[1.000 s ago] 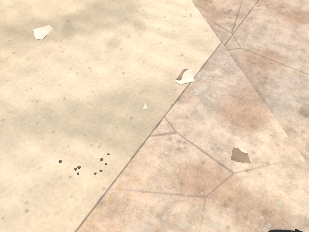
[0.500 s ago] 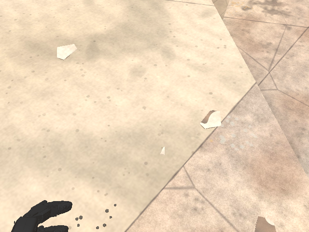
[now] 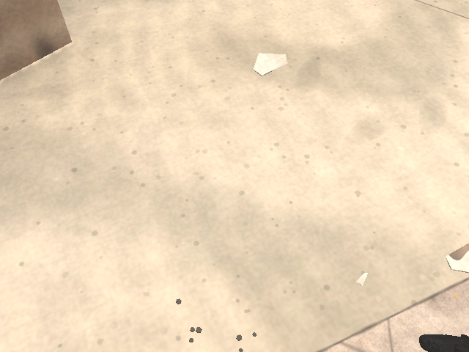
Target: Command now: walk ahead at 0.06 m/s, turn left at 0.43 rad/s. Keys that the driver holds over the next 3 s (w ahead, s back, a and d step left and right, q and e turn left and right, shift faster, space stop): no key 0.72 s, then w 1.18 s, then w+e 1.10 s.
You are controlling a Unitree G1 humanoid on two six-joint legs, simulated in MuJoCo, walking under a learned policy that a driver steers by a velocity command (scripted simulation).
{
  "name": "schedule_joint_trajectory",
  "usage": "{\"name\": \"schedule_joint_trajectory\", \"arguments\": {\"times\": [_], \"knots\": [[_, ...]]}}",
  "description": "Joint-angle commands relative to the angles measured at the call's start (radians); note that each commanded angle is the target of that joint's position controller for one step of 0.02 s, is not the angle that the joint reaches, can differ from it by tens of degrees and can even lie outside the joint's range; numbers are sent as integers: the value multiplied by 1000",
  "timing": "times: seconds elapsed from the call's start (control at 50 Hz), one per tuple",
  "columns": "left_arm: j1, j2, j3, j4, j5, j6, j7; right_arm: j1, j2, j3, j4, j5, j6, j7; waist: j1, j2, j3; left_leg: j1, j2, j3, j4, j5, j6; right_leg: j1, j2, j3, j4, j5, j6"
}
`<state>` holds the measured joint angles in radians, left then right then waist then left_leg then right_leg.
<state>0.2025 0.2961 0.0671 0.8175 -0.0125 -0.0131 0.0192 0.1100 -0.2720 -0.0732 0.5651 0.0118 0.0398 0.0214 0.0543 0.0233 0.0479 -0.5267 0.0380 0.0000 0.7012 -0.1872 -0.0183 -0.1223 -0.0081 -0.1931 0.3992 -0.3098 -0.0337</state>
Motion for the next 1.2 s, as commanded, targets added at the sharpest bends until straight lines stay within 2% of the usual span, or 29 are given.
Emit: {"name": "schedule_joint_trajectory", "arguments": {"times": [0.02,0.04,0.06,0.08,0.1,0.12,0.14,0.18,0.22,0.3,0.36,0.38,0.4,0.42,0.44,0.52,0.72,0.76,0.82,0.86,0.92,0.98,1.0,1.02,1.04,1.06,1.08,1.14,1.2], "knots": [[-18,184,46,-46,-20,1,-2,0,-73,-27,-88,2,-14,8,-38,-108,-84,69,-37,34,-144,-42,52,105,-278,157,54,735,-137],[-15,175,43,-39,-24,1,-3,57,-97,-38,-74,0,-19,2,-74,-86,-116,204,-62,39,-275,86,81,70,-238,120,159,747,-98],[24,148,33,-39,-5,-9,-5,134,-178,-61,-62,-7,-20,-14,-94,4,-204,452,27,-83,-292,475,132,-71,-172,66,328,593,-22],[36,75,-4,-84,55,-26,-20,161,-267,-69,-79,-30,-18,-34,-73,247,-304,756,317,-429,-193,1010,323,-418,-41,42,647,-179,68],[11,98,-4,-71,40,-26,-33,166,-164,-34,-71,-33,-23,-33,-113,178,-441,723,406,-496,-224,929,447,-447,-25,230,779,-421,95],[-30,143,13,-71,7,-14,-36,132,-124,-20,-60,-28,-31,-23,-113,90,-354,647,336,-394,-234,844,400,-465,-60,261,800,-387,103],[-49,125,10,-72,-4,-4,-28,78,-113,-17,-46,-18,-37,-20,-87,70,-271,577,267,-321,-246,735,332,-487,-71,254,747,-346,103],[-32,122,13,-53,12,22,-7,-5,-139,-25,-38,-11,-33,-22,-41,62,-183,390,194,-237,-297,585,271,-398,-69,228,618,-236,123],[21,86,4,-32,13,37,0,-37,-136,-26,-29,-28,-29,-24,-15,90,-185,288,162,-193,-322,522,266,-276,-43,202,534,-169,139],[-7,66,-5,-35,15,43,1,-29,-107,-15,11,-32,-31,-30,-43,123,-190,247,160,-203,-344,254,250,-170,-42,204,346,-42,119],[13,47,-9,-21,33,37,-11,-31,-64,5,43,-27,-32,-26,-14,103,-149,167,108,-189,-334,-78,169,-23,-22,177,107,128,77],[18,63,-10,-25,49,33,-14,15,-37,15,70,-34,-36,-23,-22,60,-130,131,67,-172,-313,-179,110,24,-66,233,57,200,54],[1,130,0,-38,48,30,-10,60,-41,14,79,-43,-40,-19,-74,-58,-89,113,5,-121,-255,-249,59,-12,-149,310,29,215,11],[-51,118,-1,-24,42,27,-13,68,-24,14,79,-40,-38,-23,-107,-189,-73,249,-35,-54,-241,-160,21,-205,-160,341,-32,-72,-33],[-92,70,-15,-45,48,18,-17,25,-60,7,90,-38,-33,-31,-84,-158,-27,316,-28,-61,-221,-93,11,-284,-127,331,-71,-199,-18],[-41,62,-23,-7,32,-13,-11,45,-57,-3,129,-34,-25,-48,-66,-104,-13,323,-11,-83,-230,-11,27,-238,-84,281,-43,-92,29],[-6,37,-27,56,21,-10,-6,93,-50,-12,252,-20,-37,-58,-48,-21,-53,355,0,-80,-237,151,3,-120,-56,248,-1,143,11],[19,49,-20,80,14,-3,-4,114,-41,-12,283,-15,-32,-63,-43,-51,-60,339,-45,-25,-196,-44,4,-111,-51,258,-36,-73,-13],[74,137,11,91,-7,1,6,45,-47,-16,257,4,-56,-61,-2,-183,71,61,-67,48,6,-256,21,-76,-251,548,-204,-494,-156],[100,144,20,99,-2,-22,12,-18,-50,-16,234,19,-88,-50,18,-196,137,-76,6,-18,123,-300,50,-39,-347,675,-256,-410,-222],[64,126,25,94,-17,-39,7,-7,-50,-16,250,24,-120,-26,-6,-157,92,-39,40,-16,0,-285,76,38,-304,551,-227,-188,-184],[6,124,30,93,-24,-28,-2,185,-44,-31,355,13,-123,-14,-108,-124,-8,432,-73,101,-193,14,51,-180,-174,341,-106,-26,-118],[-1,93,20,92,-16,-31,-5,286,-67,-45,388,15,-116,-18,-155,-91,-51,575,-70,77,-200,-1,59,-257,-136,290,6,33,-86],[-33,18,-4,72,3,-38,-12,407,-140,-66,405,13,-114,-31,-206,114,-87,695,122,-204,-333,-127,126,-393,-42,175,354,4,-8],[-25,-21,-12,26,-5,-59,-7,475,-232,-74,409,5,-124,-20,-196,316,-143,781,333,-676,-507,-277,290,-588,74,197,632,-255,25],[-39,57,6,25,-34,-74,-7,385,-165,-49,392,-4,-138,-15,-158,171,-71,711,363,-710,-531,-423,321,-683,1,287,780,-253,4],[-52,84,12,23,-49,-85,-14,293,-116,-32,365,-3,-148,-14,-128,120,10,655,322,-598,-537,-416,286,-730,-49,293,802,-144,-28],[-42,77,22,48,-15,-87,-21,211,-62,-3,347,-10,-148,-8,-80,70,31,559,210,-317,-558,-72,196,-640,-124,264,683,80,-29],[-73,36,15,42,-3,-72,-32,280,-75,1,377,-10,-139,-21,-84,57,24,553,175,-191,-564,198,201,-633,-113,214,586,172,12]]}}
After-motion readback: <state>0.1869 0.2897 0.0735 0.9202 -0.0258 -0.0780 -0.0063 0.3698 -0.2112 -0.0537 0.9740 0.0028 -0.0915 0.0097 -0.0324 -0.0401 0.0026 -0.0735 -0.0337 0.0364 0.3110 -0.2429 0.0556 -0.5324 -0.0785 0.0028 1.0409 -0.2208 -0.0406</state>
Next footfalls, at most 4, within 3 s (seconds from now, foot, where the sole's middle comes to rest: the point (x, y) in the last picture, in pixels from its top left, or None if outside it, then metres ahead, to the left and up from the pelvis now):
0.06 left None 0.12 0.12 -0.78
0.38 right None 0.10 -0.13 -0.78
1.02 left None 0.18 0.13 -0.78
1.50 right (281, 310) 0.57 -0.06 -0.78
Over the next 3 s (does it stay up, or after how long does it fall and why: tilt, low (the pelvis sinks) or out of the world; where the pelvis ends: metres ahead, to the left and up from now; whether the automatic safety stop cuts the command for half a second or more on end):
stays up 1.20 -0.02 0.00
